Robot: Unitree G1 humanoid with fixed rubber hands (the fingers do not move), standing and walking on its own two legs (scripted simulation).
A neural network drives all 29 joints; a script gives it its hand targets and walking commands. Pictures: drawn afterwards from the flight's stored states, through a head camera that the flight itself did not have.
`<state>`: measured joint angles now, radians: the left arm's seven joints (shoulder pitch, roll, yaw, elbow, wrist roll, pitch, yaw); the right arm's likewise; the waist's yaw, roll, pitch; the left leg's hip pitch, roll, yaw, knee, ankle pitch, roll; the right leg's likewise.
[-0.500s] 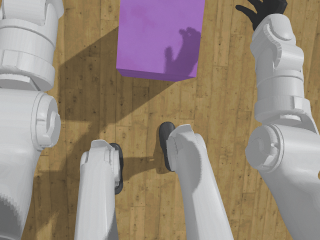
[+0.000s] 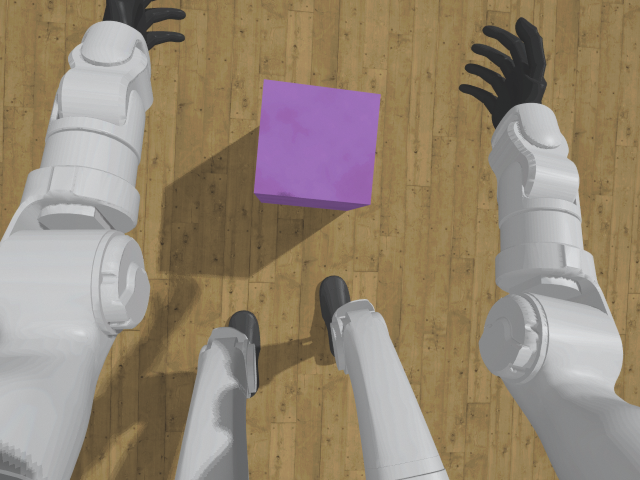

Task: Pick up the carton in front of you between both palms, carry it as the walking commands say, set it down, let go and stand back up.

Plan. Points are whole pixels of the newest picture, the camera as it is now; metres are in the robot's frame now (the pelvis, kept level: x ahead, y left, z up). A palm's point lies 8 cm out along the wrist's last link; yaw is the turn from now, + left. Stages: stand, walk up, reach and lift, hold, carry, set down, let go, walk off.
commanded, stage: let go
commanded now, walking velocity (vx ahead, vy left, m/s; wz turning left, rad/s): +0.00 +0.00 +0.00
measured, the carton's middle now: (312, 156) +0.51 -0.10 -0.51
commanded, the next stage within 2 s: stand in 1.38 s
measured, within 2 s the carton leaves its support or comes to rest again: neither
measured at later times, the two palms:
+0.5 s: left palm (55, 215) +0.40 +0.14 +0.01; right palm (620, 248) +0.32 -0.28 +0.02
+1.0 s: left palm out of the picture +0.27 +0.24 +0.07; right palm (628, 376) +0.25 -0.22 +0.07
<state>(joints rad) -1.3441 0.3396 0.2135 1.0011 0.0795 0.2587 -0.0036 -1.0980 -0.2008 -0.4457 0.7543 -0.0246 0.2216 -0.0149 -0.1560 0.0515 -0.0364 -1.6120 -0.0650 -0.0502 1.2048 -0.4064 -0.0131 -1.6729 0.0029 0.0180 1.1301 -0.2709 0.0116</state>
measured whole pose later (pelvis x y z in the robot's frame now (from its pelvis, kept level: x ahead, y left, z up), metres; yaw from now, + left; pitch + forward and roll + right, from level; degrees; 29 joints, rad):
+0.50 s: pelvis +0.06 -0.02 +0.10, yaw -1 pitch +25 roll +1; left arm -0.38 0.13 0.18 0.62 0.10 0.08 0.06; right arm -0.22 -0.21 -0.13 0.52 -0.01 0.07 0.12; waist -0.11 -0.01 -0.03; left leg -0.84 -0.02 -0.07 0.72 -0.33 -0.03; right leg -0.93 0.03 0.01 0.72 -0.23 -0.03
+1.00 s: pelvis +0.09 +0.01 +0.14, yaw -2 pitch +0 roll -1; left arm 0.21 0.20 0.05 0.46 0.01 0.06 -0.04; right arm 0.22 -0.22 -0.04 0.43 0.00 0.08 0.07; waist -0.01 0.02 0.06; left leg -0.13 -0.03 -0.04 0.45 -0.32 0.03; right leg -0.21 0.01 0.04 0.42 -0.21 0.02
